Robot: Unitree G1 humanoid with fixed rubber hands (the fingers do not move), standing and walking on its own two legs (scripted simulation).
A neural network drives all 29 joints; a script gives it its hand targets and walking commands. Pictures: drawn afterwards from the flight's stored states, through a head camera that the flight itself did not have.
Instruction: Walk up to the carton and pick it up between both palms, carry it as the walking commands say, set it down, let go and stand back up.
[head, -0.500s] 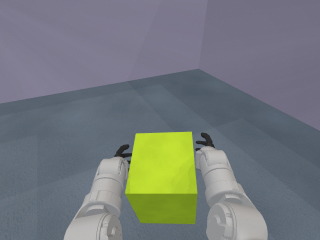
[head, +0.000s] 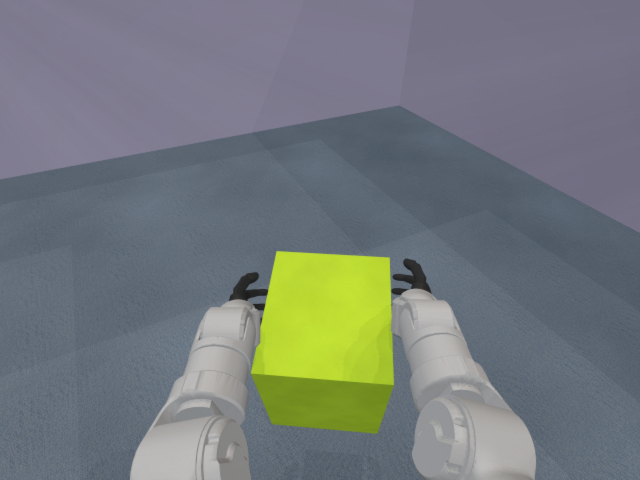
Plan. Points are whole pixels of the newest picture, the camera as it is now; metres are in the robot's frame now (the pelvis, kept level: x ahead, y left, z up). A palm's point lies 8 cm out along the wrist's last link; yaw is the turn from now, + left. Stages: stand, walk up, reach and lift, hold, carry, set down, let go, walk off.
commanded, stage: reach and lift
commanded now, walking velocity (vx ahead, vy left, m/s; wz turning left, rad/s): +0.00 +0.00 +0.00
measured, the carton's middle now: (328, 344) +0.33 +0.00 -0.02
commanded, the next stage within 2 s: hold in 0.44 s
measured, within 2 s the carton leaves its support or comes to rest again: neither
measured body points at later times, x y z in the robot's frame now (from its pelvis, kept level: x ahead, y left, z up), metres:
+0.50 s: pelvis +0.00 +0.01 +0.00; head -0.09 +0.00 +0.44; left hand +0.32 +0.12 +0.07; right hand +0.33 -0.13 +0.07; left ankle +0.04 +0.13 -0.71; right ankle +0.08 -0.07 -0.71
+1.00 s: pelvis -0.01 +0.00 +0.00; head -0.10 -0.01 +0.44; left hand +0.32 +0.12 +0.07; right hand +0.33 -0.13 +0.08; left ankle +0.04 +0.13 -0.71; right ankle +0.08 -0.07 -0.71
